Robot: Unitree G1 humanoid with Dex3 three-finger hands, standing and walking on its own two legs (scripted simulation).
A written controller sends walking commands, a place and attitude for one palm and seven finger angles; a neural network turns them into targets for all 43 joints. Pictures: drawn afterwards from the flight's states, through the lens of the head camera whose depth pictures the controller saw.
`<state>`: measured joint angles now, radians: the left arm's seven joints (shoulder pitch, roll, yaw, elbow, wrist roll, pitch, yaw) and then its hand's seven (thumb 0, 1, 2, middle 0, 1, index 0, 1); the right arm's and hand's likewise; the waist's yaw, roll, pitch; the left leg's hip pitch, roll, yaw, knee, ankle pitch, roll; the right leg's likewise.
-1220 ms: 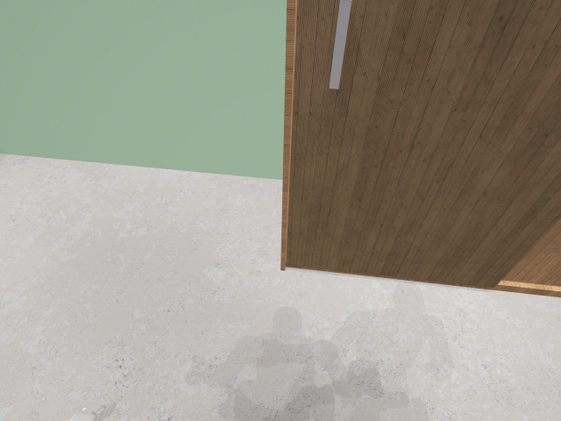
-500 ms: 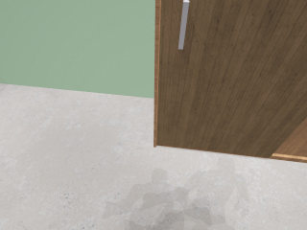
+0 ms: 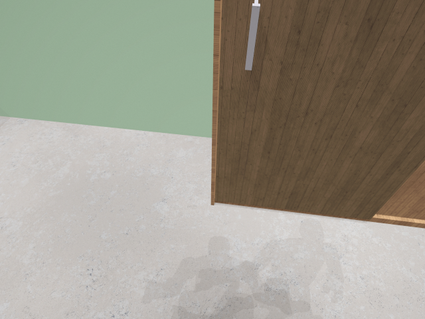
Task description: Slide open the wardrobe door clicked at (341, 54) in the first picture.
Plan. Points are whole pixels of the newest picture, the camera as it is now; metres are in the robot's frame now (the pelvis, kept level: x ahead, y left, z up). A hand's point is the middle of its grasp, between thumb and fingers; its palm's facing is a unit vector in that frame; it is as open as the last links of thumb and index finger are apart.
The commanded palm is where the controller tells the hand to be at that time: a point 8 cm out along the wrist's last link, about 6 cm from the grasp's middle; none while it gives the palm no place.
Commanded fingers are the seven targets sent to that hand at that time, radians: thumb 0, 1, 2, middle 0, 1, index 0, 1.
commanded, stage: look at it before walking up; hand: left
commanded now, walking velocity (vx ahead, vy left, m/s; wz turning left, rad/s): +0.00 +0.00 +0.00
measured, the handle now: (252, 36) +0.81 -0.07 +0.18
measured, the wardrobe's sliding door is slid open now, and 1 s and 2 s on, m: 0.00 0.00 0.00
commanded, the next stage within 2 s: take the last steps up to it in 0.22 s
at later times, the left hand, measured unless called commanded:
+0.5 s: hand out of the picture +0.06 +0.23 -0.17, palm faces -0.03 -0.95 -0.30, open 7.4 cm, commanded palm none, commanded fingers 0.00 0.90 0.90 -0.20 -0.30 -0.20 -0.30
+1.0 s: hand out of the picture +0.07 +0.08 -0.18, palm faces -0.03 -0.99 -0.12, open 7.4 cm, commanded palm none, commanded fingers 0.00 0.90 0.90 -0.20 -0.30 -0.20 -0.30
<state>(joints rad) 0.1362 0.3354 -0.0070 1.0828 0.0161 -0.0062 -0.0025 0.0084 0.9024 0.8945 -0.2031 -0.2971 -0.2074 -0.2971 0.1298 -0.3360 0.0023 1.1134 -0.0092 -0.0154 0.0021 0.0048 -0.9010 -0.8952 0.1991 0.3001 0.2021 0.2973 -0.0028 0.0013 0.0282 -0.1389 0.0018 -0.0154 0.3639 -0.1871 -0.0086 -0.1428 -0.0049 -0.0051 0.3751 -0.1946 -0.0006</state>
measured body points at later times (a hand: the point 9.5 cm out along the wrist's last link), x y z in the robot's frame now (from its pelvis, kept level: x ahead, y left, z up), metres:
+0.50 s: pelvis +0.01 +0.00 +0.00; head +0.00 +0.00 +0.45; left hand +0.06 +0.28 -0.15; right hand +0.07 -0.28 -0.14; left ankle +0.01 +0.13 -0.75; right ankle +0.01 -0.12 -0.74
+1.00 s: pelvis +0.14 -0.07 -0.01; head +0.15 -0.06 +0.44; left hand +0.07 +0.13 -0.17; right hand +0.17 -0.31 -0.16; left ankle +0.21 +0.04 -0.69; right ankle +0.05 -0.13 -0.75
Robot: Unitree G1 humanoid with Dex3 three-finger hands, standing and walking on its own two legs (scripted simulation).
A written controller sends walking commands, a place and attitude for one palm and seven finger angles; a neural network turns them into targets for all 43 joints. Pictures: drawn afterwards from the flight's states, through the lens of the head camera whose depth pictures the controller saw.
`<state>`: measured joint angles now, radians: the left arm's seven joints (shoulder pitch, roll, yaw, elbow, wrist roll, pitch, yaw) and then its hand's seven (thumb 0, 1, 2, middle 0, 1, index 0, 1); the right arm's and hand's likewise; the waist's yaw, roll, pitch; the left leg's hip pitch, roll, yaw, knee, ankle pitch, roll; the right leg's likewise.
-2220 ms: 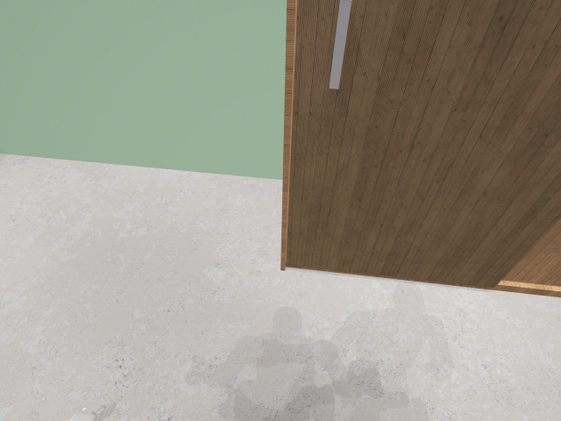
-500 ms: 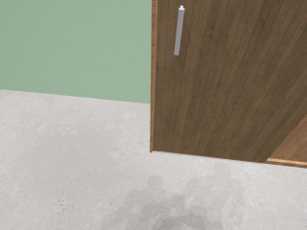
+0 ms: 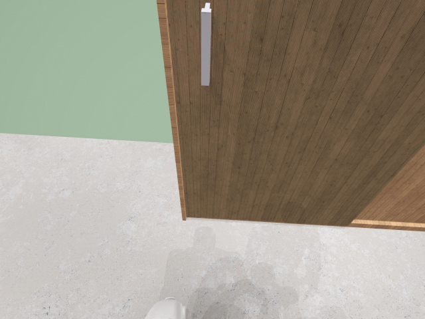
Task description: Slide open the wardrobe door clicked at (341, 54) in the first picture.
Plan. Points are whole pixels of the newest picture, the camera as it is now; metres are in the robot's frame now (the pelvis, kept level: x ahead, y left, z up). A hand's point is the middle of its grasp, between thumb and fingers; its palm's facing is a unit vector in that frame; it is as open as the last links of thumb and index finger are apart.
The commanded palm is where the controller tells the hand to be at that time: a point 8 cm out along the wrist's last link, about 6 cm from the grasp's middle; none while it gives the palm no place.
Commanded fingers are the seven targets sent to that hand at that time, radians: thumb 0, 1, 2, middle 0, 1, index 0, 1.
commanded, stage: take the last steps up to it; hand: left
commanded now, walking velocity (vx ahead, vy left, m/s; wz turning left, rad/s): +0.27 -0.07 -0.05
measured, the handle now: (206, 46) +0.66 +0.08 +0.19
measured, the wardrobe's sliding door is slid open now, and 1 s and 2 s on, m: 0.00 0.00 0.00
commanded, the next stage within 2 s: come to a stop and stand still in 0.28 s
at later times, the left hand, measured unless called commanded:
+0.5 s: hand (133, 276) +0.24 +0.21 -0.17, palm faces +0.00 -0.99 -0.15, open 7.4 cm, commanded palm none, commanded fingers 0.00 0.90 0.90 -0.20 -0.30 -0.20 -0.30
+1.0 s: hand (147, 270) +0.25 +0.18 -0.17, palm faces +0.05 -0.97 -0.23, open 7.3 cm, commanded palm none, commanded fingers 0.00 0.90 0.90 -0.20 -0.30 -0.20 -0.30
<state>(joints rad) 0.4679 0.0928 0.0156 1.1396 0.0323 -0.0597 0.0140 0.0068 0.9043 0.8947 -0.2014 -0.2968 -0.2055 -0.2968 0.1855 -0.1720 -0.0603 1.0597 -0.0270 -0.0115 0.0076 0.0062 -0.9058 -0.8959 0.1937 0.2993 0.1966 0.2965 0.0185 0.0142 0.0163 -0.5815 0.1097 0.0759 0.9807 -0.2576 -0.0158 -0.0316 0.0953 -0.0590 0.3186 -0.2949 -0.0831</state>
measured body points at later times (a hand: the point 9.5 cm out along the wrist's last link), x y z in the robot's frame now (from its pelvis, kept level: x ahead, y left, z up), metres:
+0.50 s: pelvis +0.17 +0.03 +0.01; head +0.18 +0.06 +0.46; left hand +0.24 +0.26 -0.16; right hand +0.16 -0.20 -0.14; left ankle +0.17 +0.10 -0.74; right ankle +0.23 -0.15 -0.67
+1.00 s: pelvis +0.17 -0.01 -0.01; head +0.20 -0.01 +0.44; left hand +0.25 +0.23 -0.15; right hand +0.22 -0.25 -0.16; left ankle +0.12 +0.13 -0.69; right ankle +0.25 -0.12 -0.74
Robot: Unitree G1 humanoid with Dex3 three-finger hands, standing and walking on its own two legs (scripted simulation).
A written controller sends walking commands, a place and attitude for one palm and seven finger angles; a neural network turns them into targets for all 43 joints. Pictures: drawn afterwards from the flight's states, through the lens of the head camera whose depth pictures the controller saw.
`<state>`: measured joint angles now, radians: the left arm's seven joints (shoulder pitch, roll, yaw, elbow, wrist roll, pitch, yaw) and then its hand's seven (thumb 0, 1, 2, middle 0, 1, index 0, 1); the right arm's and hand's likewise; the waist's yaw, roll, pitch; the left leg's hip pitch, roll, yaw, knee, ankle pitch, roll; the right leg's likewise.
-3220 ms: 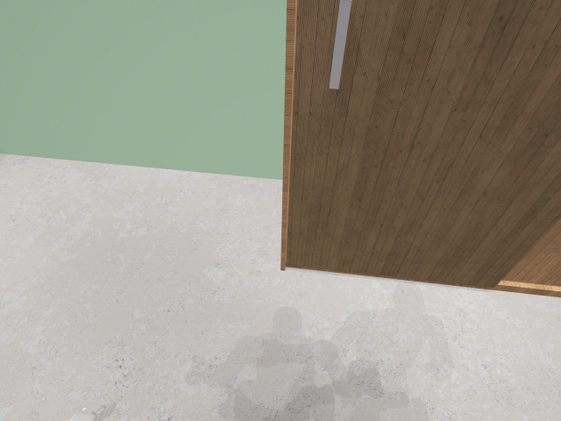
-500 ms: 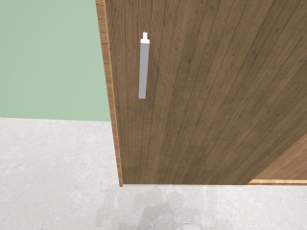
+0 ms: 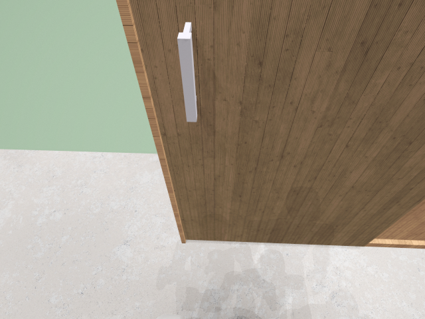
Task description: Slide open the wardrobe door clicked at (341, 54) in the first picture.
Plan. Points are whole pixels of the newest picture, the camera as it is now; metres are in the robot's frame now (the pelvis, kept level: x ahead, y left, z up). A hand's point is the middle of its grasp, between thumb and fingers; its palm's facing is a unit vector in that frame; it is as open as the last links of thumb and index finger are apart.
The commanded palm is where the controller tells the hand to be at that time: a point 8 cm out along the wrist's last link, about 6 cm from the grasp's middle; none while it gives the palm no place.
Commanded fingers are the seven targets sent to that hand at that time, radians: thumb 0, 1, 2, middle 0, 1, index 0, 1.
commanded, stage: come to a stop and stand still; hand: left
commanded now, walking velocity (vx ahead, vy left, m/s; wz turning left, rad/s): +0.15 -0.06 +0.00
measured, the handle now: (190, 76) +0.50 +0.08 +0.19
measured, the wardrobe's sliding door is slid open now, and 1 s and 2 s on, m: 0.00 0.00 0.00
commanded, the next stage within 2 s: look again from close up in 1.68 s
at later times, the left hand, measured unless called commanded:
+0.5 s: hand out of the picture +0.00 +0.20 -0.17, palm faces -0.02 -0.98 -0.18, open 7.4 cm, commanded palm none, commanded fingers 0.00 0.90 0.90 -0.20 -0.30 -0.20 -0.30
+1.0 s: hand out of the picture +0.04 +0.21 -0.17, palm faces +0.06 -0.98 -0.20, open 7.3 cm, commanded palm none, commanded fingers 0.00 0.90 0.90 -0.20 -0.30 -0.20 -0.30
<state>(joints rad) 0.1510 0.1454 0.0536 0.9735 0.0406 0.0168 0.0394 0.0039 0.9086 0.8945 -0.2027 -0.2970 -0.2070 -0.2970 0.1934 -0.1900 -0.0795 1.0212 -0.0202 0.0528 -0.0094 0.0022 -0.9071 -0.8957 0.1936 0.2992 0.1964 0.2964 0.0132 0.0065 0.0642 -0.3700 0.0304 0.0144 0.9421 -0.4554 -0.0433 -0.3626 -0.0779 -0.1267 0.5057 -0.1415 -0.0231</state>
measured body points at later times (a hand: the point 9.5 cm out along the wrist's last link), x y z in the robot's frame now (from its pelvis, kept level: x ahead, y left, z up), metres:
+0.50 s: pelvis +0.00 +0.02 +0.01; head +0.03 +0.03 +0.46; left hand +0.00 +0.26 -0.15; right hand -0.07 -0.19 -0.15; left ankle -0.04 +0.14 -0.73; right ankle -0.01 -0.09 -0.72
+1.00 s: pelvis +0.00 +0.03 +0.00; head -0.02 +0.04 +0.45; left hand +0.04 +0.26 -0.15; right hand +0.08 -0.21 -0.13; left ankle -0.03 +0.12 -0.73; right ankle -0.01 -0.10 -0.73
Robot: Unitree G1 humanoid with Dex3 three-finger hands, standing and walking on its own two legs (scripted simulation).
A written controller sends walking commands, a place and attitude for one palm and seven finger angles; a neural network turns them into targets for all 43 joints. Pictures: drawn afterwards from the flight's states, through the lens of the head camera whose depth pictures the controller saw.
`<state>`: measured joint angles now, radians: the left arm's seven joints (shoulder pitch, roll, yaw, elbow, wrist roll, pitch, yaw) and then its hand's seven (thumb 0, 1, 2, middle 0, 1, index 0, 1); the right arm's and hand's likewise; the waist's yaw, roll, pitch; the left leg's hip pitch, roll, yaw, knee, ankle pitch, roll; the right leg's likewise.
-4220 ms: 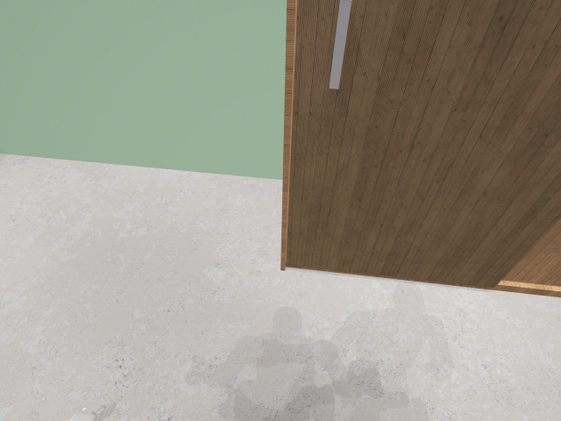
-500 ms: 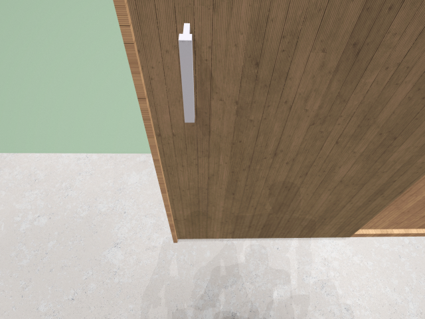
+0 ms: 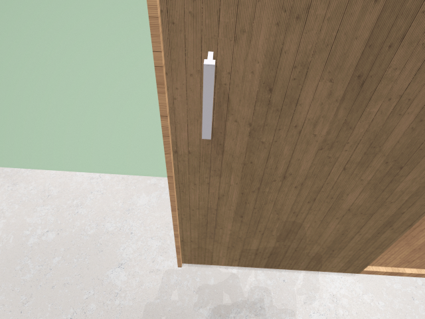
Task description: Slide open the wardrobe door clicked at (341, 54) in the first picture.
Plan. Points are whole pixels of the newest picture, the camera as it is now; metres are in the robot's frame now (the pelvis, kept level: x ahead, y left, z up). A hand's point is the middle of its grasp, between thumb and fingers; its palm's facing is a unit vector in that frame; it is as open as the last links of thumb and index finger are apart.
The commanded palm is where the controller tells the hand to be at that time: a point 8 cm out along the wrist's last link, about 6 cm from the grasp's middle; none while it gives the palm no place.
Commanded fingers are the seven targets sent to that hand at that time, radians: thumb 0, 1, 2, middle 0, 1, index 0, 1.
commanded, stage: come to a stop and stand still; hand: left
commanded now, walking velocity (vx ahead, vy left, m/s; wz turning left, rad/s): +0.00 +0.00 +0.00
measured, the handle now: (208, 97) +0.50 +0.05 +0.19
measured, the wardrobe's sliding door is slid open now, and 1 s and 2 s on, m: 0.00 0.00 0.00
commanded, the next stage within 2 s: look again from close up in 0.68 s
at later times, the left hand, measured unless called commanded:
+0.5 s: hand out of the picture -0.08 +0.21 -0.17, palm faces +0.01 -0.98 -0.21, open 7.4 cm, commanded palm none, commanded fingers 0.00 0.90 0.90 -0.20 -0.30 -0.20 -0.30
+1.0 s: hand out of the picture -0.07 +0.19 -0.17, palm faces +0.00 -0.98 -0.19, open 7.4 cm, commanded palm none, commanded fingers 0.00 0.90 0.90 -0.20 -0.30 -0.20 -0.30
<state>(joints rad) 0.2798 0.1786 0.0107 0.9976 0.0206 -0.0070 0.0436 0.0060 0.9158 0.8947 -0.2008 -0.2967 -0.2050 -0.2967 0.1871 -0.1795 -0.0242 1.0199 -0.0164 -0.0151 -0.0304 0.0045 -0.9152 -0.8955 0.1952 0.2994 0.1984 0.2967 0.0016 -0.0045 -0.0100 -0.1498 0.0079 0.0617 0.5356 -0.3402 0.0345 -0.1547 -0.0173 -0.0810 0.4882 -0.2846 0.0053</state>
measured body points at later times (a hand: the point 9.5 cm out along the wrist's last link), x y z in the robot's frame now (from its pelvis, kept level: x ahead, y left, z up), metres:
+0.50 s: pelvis -0.05 +0.03 +0.01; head -0.07 +0.04 +0.46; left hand -0.08 +0.26 -0.16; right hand -0.07 -0.21 -0.15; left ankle -0.03 +0.09 -0.74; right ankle -0.01 -0.12 -0.74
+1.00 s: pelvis -0.05 +0.02 +0.01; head -0.06 +0.03 +0.45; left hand -0.07 +0.24 -0.16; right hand -0.05 -0.21 -0.15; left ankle -0.03 +0.09 -0.74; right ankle -0.01 -0.12 -0.74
